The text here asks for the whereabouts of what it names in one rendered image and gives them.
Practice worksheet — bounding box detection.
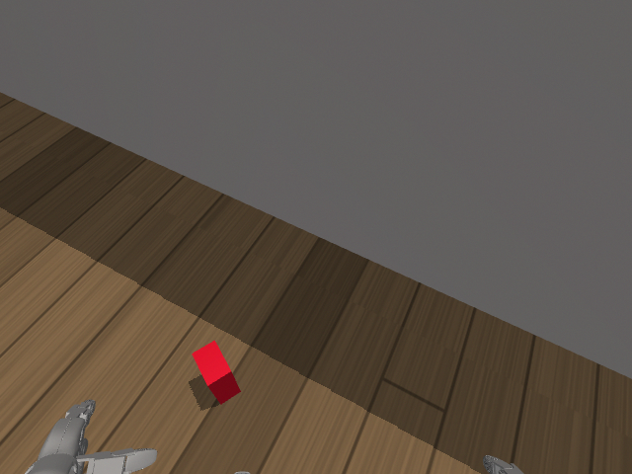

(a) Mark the left robot arm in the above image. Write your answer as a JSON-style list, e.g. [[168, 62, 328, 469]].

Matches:
[[25, 453, 78, 474]]

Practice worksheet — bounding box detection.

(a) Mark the right robot hand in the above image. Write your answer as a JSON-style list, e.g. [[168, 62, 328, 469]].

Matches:
[[483, 455, 524, 474]]

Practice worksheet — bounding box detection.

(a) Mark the carton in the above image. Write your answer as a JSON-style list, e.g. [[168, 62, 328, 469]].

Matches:
[[192, 341, 241, 404]]

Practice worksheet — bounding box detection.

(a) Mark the left robot hand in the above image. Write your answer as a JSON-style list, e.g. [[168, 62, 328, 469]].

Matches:
[[38, 400, 157, 474]]

